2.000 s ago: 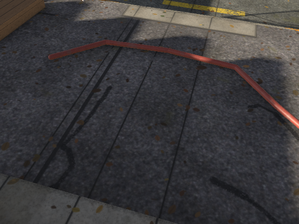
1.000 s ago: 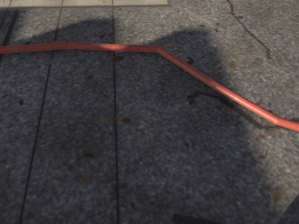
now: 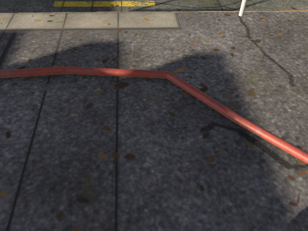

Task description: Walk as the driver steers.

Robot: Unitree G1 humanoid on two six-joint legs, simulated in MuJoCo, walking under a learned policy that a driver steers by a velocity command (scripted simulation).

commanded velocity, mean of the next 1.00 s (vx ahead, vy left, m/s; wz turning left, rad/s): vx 0.00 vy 0.00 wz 0.00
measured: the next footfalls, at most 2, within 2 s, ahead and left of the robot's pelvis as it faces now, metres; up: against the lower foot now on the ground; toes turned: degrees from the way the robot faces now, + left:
right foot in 1.84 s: +0.41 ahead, -0.07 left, +0.00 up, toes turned -1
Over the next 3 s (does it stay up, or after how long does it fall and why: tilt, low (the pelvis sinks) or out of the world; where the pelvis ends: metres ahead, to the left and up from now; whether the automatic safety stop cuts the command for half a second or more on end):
stays up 0.84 -0.01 -0.01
